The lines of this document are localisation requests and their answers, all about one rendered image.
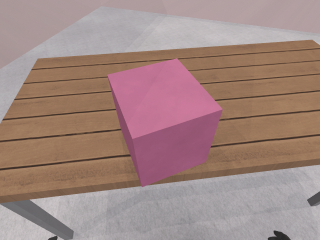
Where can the robot right hand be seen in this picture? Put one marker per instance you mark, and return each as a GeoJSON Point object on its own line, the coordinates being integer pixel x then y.
{"type": "Point", "coordinates": [279, 236]}

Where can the carton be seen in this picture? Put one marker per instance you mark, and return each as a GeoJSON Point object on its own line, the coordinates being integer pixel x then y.
{"type": "Point", "coordinates": [167, 118]}

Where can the table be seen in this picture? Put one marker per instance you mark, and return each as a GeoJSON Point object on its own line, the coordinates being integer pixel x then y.
{"type": "Point", "coordinates": [62, 136]}

